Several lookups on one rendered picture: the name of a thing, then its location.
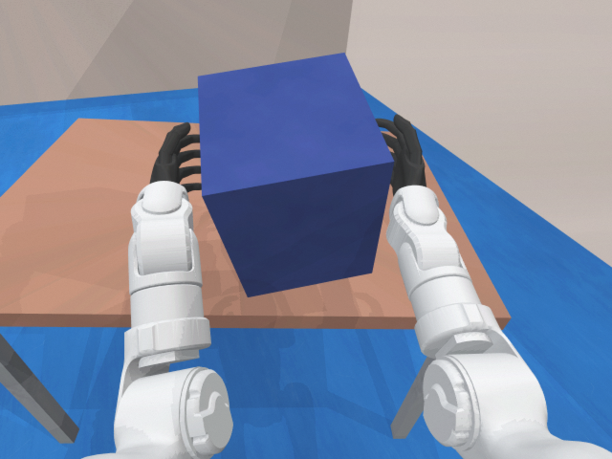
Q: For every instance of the table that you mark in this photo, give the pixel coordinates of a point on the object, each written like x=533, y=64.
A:
x=65, y=227

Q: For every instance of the robot right upper arm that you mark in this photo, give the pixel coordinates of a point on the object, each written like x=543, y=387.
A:
x=490, y=406

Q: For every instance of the carton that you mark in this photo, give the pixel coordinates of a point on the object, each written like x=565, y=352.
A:
x=295, y=172

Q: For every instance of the robot left forearm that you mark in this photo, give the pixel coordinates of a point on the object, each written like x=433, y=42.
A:
x=165, y=281

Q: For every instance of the right robot hand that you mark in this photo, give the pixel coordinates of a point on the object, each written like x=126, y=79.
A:
x=409, y=166

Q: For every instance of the robot left upper arm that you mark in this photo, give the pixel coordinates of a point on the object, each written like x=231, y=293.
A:
x=183, y=414

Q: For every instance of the robot right forearm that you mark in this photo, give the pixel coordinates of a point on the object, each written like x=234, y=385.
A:
x=450, y=317

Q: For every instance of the left robot hand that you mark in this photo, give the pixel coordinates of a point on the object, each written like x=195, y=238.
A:
x=166, y=167

